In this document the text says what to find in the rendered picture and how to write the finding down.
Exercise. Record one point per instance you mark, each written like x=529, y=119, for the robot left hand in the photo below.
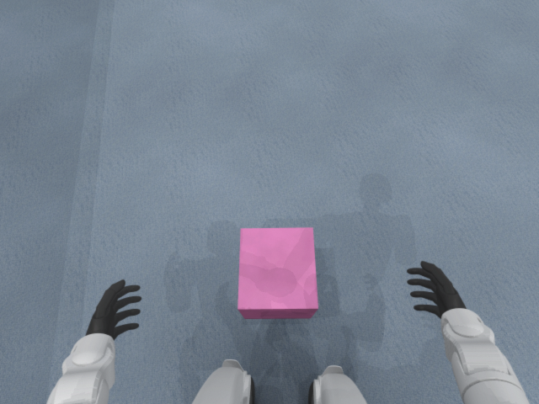
x=105, y=317

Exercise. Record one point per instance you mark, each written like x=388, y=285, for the robot right forearm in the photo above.
x=483, y=374

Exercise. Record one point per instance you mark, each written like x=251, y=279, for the carton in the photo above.
x=277, y=273

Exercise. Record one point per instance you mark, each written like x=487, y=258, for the robot right shin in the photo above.
x=333, y=369

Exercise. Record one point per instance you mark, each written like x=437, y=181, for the robot right hand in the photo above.
x=445, y=295

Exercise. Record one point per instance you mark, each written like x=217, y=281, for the robot left forearm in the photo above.
x=88, y=372

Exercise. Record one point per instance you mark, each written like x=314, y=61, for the robot left thigh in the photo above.
x=226, y=385

